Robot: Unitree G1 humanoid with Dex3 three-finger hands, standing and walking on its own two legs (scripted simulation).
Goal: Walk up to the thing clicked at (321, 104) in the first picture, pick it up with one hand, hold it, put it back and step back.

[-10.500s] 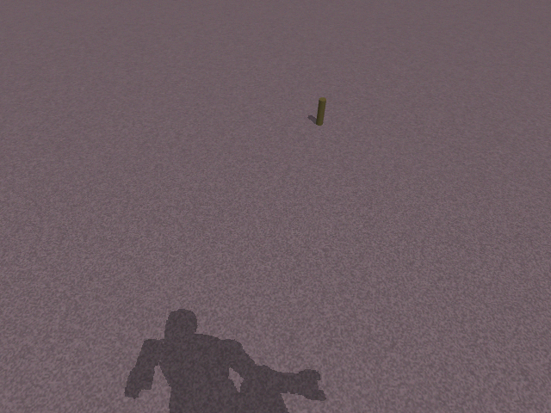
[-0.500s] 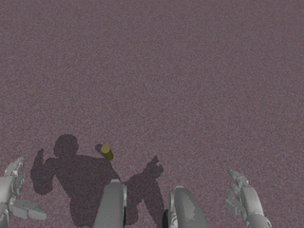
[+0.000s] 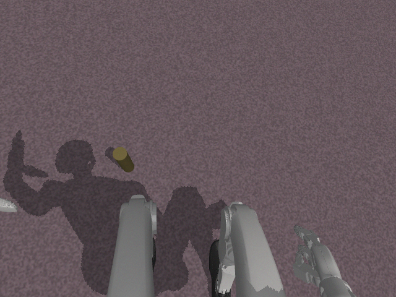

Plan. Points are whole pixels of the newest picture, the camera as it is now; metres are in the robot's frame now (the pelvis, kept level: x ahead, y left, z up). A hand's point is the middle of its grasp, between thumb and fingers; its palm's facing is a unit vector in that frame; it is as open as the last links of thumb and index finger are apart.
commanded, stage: go down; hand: left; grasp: from the side
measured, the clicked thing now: (124, 160) +0.45 +0.23 -0.41
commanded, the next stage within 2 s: approach in 1.16 s
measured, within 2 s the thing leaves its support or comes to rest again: neither
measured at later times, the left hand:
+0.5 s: hand (2, 158) +0.35 +0.39 -0.08, palm faces +0.15 -0.98 -0.11, open 17.4 cm
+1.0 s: hand (4, 153) +0.37 +0.41 -0.10, palm faces +0.13 -0.99 -0.09, open 17.5 cm
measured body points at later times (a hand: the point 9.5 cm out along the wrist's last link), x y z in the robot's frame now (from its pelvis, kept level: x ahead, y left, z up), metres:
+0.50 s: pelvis -0.02 +0.00 -0.07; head +0.19 +0.06 +0.33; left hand +0.34 +0.45 -0.07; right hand +0.15 -0.27 -0.18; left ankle +0.08 +0.13 -0.46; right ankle +0.06 -0.13 -0.46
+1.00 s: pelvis -0.02 +0.00 -0.10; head +0.19 +0.07 +0.29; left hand +0.36 +0.46 -0.09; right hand +0.13 -0.27 -0.20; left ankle +0.08 +0.13 -0.46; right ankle +0.06 -0.13 -0.46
